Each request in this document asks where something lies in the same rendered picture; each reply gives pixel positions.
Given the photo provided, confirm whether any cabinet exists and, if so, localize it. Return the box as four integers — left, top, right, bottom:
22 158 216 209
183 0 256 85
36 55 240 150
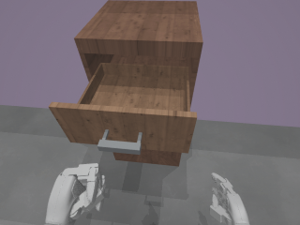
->
74 0 203 167

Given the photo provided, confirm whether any drawer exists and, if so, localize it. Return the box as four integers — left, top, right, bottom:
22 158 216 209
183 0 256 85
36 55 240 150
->
49 63 198 154

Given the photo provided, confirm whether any handle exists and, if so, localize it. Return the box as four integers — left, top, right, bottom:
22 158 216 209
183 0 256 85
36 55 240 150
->
97 129 143 155

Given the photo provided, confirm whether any left robot hand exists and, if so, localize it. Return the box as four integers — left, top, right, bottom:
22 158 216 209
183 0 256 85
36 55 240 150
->
45 163 107 225

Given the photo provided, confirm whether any right robot hand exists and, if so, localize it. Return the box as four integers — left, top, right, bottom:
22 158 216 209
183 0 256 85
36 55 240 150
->
210 172 249 225

